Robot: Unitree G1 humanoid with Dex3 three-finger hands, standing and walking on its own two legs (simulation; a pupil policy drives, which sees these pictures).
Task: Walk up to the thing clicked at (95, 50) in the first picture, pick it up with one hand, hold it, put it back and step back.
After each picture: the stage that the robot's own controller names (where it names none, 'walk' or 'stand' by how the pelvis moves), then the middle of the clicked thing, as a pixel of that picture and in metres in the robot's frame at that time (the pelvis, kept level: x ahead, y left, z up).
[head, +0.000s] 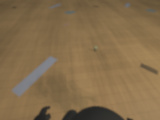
stand; (95, 49) +1.48 -0.14 -0.72
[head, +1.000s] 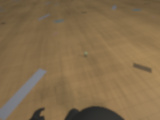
walk; (85, 54) +1.35 +0.19 -0.70
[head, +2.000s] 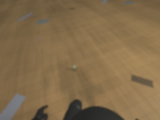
walk; (74, 68) +0.83 +0.35 -0.71
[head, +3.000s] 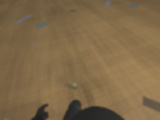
walk; (75, 86) +0.51 +0.25 -0.72
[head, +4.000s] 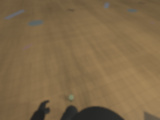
stand; (71, 98) +0.32 +0.20 -0.70
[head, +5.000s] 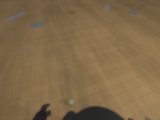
stand; (71, 102) +0.29 +0.18 -0.72
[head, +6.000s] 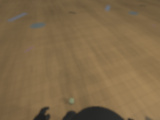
stand; (71, 101) +0.30 +0.19 -0.73
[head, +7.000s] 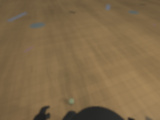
stand; (71, 101) +0.29 +0.19 -0.73
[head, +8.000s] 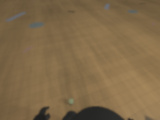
stand; (71, 102) +0.29 +0.20 -0.73
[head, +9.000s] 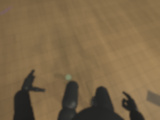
go down; (68, 77) +0.33 +0.20 -0.52
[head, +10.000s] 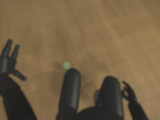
go down; (67, 66) +0.37 +0.23 -0.31
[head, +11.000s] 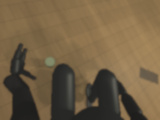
close in; (50, 62) +0.35 +0.26 -0.24
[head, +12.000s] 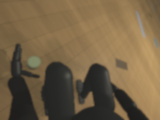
close; (33, 63) +0.34 +0.27 -0.21
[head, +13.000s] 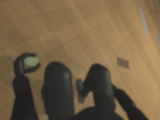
close; (32, 62) +0.34 +0.28 -0.21
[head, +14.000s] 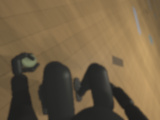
lift; (29, 62) +0.33 +0.28 -0.22
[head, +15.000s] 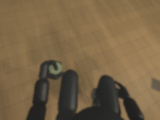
lift; (56, 70) +0.29 +0.24 -0.06
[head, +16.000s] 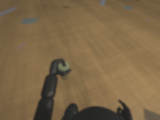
hold; (64, 70) +0.33 +0.18 +0.04
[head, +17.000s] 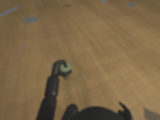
hold; (66, 71) +0.33 +0.17 +0.02
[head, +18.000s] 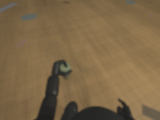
hold; (66, 71) +0.33 +0.17 +0.00
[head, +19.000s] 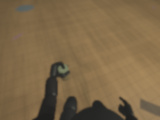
crouch; (64, 72) +0.33 +0.18 -0.04
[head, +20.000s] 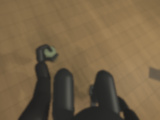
lower; (51, 55) +0.42 +0.25 -0.11
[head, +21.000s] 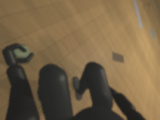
lower; (23, 55) +0.39 +0.29 -0.22
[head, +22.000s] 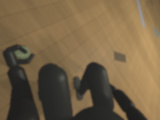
lower; (24, 56) +0.38 +0.30 -0.21
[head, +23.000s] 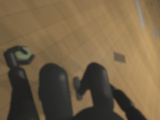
lower; (24, 57) +0.37 +0.30 -0.22
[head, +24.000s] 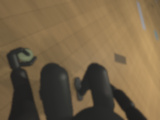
lower; (26, 58) +0.36 +0.29 -0.22
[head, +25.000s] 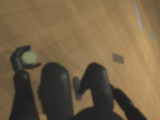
open; (28, 60) +0.35 +0.28 -0.22
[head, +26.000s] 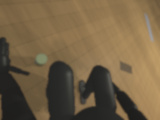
stand; (40, 60) +0.35 +0.26 -0.23
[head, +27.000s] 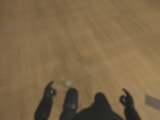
stand; (69, 84) +0.34 +0.20 -0.56
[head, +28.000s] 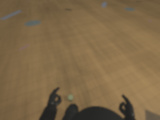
stand; (70, 98) +0.33 +0.20 -0.66
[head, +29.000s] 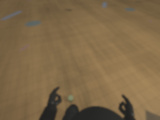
stand; (71, 98) +0.33 +0.20 -0.67
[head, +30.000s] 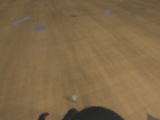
stand; (74, 99) +0.37 +0.18 -0.72
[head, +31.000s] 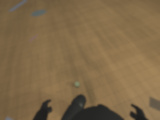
walk; (77, 84) +0.40 +0.20 -0.70
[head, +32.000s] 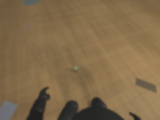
walk; (75, 69) +0.63 +0.17 -0.70
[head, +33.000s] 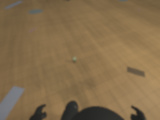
stand; (74, 60) +0.94 +0.28 -0.70
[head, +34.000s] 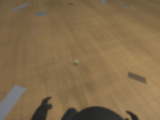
stand; (76, 62) +0.94 +0.23 -0.71
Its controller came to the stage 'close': yes
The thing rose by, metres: 0.70
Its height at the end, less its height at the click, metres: +0.00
